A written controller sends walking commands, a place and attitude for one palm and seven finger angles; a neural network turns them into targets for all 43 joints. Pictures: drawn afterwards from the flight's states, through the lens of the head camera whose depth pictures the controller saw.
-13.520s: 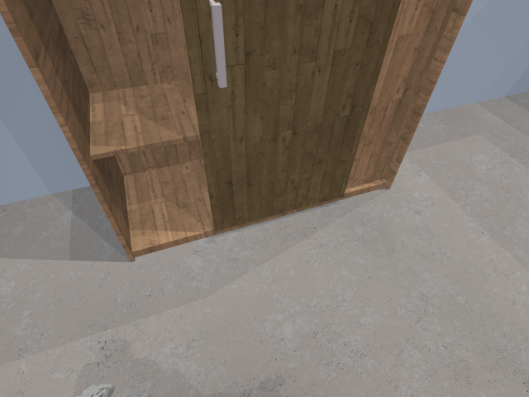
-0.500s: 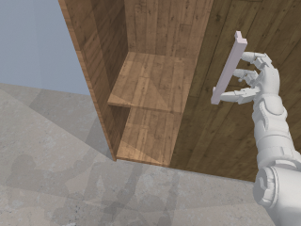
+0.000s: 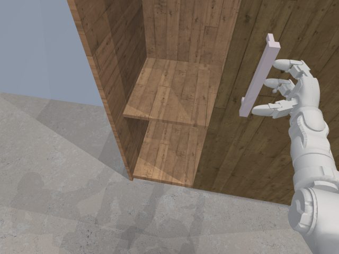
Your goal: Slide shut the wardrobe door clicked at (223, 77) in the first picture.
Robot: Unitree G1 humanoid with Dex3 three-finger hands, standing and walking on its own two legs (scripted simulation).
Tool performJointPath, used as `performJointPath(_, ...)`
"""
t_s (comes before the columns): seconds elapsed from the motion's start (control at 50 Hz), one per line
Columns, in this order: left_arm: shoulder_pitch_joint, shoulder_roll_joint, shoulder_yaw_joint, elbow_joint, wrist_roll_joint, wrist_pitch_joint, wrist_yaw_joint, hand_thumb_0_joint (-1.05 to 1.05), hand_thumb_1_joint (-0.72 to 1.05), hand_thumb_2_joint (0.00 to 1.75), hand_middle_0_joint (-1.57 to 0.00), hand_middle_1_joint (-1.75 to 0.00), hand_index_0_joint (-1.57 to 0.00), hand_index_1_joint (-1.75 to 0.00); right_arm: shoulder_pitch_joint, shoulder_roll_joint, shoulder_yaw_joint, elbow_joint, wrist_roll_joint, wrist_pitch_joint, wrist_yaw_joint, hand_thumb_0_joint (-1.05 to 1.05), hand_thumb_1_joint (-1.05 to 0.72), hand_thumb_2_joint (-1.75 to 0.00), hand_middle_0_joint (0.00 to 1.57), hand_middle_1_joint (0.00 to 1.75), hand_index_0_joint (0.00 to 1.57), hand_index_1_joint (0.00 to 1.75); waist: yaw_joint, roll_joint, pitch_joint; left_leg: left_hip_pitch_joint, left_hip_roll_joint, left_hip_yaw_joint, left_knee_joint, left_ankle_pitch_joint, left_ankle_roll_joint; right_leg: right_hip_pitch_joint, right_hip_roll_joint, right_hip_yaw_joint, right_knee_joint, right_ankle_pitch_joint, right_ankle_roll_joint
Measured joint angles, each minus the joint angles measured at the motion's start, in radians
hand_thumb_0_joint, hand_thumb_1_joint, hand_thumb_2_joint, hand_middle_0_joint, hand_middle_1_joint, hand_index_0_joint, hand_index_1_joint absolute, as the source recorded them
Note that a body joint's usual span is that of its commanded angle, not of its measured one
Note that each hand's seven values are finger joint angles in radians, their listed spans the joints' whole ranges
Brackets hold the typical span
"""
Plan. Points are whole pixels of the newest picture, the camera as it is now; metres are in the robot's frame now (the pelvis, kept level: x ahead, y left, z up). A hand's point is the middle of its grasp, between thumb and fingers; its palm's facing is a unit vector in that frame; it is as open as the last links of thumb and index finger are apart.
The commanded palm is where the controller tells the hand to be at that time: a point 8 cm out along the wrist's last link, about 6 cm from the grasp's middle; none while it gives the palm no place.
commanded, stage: slide the fingers in behind the handle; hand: right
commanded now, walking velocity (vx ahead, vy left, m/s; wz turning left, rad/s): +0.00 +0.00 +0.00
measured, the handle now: (255, 79) +0.53 -0.12 +0.14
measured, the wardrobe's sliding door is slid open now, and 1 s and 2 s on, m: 0.37 0.37 0.37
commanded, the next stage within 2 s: grip the handle and tug to test in 1.56 s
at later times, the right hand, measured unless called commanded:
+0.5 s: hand (265, 92) +0.47 -0.13 +0.15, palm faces +0.02 +1.00 +0.01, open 14.0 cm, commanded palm +0.44 -0.19 +0.15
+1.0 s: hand (252, 90) +0.48 -0.11 +0.15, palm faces +0.02 +1.00 +0.00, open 14.0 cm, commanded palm +0.45 -0.16 +0.15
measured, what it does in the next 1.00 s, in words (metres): stands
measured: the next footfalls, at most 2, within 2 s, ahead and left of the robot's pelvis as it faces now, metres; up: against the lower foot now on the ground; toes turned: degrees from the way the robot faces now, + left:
none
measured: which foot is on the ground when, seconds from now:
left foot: down 0.00-1.00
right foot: down 0.00-1.00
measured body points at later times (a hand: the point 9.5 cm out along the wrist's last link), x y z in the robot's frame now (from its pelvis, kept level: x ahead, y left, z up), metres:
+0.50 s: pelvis +0.00 +0.00 +0.00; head +0.03 +0.00 +0.45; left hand +0.05 +0.25 -0.12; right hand +0.46 -0.19 +0.15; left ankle -0.04 +0.12 -0.72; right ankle +0.03 -0.13 -0.72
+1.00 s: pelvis +0.00 +0.00 +0.00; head +0.05 +0.01 +0.45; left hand +0.04 +0.26 -0.13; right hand +0.47 -0.16 +0.15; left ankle -0.04 +0.12 -0.72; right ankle +0.03 -0.13 -0.72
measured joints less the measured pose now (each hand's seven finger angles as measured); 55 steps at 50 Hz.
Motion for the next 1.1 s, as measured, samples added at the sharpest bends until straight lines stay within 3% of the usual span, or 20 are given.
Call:
performJointPath(0.22, -0.028, -0.02, -0.009, 0.008, -0.002, -0.012, -0.006, 0.0, 0.9, 0.9, -0.21, -0.3, -0.2, -0.3, 0.031, 0.065, 0.037, -0.053, 0.001, 0.008, -0.047, -0.01, 0.5, -0.3, 0.3, 1.2, 0.3, 1.2, -0.012, -0.002, 0.003, 0.019, 0.007, -0.002, 0.0, 0.0, -0.007, 0.017, 0.006, -0.003, 0.003, -0.002, -0.007)
performJointPath(0.86, -0.011, -0.014, 0.002, 0.02, 0.006, -0.018, -0.015, 0.0, 0.9, 0.9, -0.2, -0.3, -0.2, -0.3, -0.02, 0.089, 0.058, -0.02, -0.015, 0.004, -0.107, -0.01, 0.5, -0.3, 0.31, 1.21, 0.3, 1.2, -0.007, -0.003, 0.007, -0.003, 0.002, 0.001, 0.01, -0.006, 0.002, 0.001, 0.003, 0.002, 0.0, 0.0, 0.003)
performJointPath(1.1, -0.029, -0.019, 0.002, 0.019, 0.009, -0.02, -0.02, 0.0, 0.9, 0.9, -0.2, -0.3, -0.2, -0.3, -0.021, 0.123, 0.073, -0.023, -0.016, 0.004, -0.127, -0.01, 0.5, -0.3, 0.3, 1.22, 0.31, 1.21, -0.011, -0.005, 0.006, -0.001, 0.001, 0.005, 0.013, -0.011, 0.007, 0.004, 0.003, 0.007, -0.002, 0.0, 0.008)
